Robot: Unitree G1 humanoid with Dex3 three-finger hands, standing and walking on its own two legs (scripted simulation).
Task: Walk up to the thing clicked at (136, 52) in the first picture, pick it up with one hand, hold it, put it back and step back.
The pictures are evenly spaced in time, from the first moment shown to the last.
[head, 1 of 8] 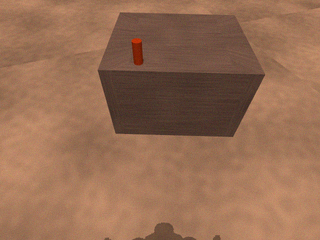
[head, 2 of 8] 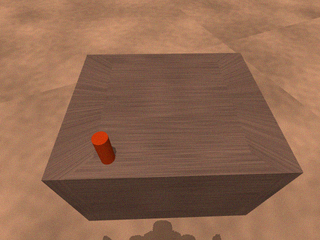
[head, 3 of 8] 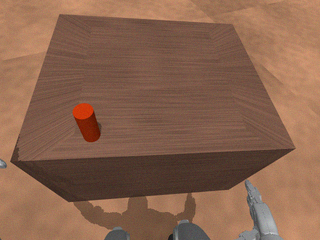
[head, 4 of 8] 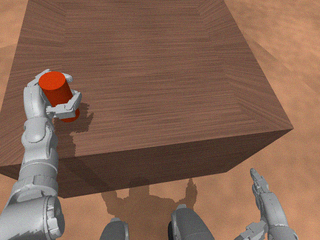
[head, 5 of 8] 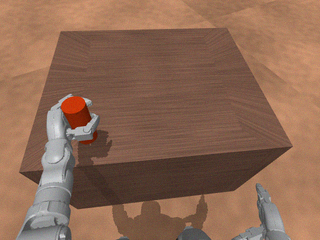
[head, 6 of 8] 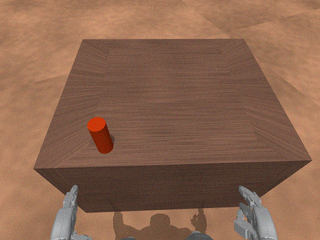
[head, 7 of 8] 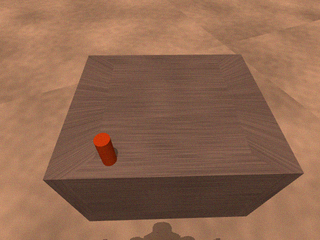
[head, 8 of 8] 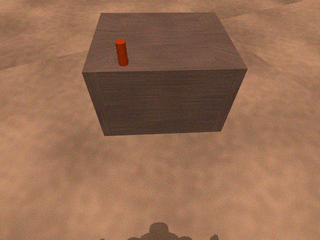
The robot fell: no
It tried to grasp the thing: yes
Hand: left
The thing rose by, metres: 0.23
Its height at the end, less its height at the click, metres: +0.00
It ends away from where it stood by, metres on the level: 0.01
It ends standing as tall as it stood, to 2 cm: yes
